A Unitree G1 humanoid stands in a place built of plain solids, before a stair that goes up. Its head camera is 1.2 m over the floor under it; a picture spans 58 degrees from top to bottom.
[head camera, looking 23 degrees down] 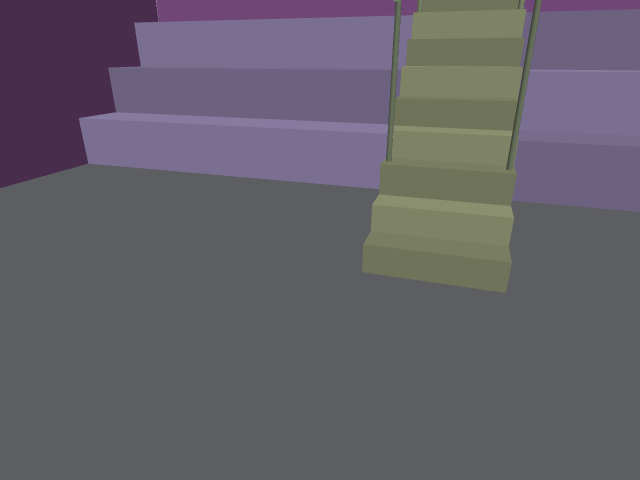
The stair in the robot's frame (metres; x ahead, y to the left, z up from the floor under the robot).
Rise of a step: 0.20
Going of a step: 0.22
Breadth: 0.81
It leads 18 degrees to the right of straight ahead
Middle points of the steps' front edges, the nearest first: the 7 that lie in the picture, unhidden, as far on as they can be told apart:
2.21 -0.64 0.18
2.41 -0.71 0.36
2.63 -0.78 0.56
2.83 -0.84 0.74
3.04 -0.91 0.93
3.25 -0.98 1.13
3.46 -1.05 1.32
